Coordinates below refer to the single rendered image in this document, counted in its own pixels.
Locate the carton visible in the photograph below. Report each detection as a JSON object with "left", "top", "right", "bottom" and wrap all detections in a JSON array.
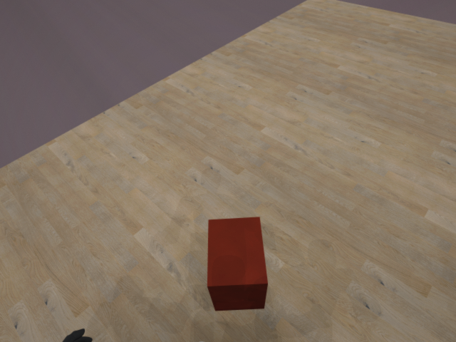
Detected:
[{"left": 207, "top": 217, "right": 268, "bottom": 311}]

